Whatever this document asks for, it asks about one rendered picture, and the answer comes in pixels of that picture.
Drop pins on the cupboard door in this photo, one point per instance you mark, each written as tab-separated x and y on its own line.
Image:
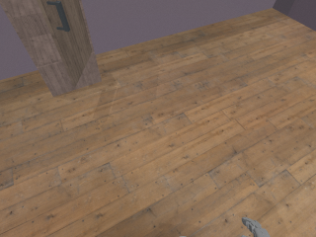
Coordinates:
74	46

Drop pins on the robot right hand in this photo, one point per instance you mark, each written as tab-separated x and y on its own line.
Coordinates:
255	227

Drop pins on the handle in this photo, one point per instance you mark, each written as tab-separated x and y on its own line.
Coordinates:
61	14

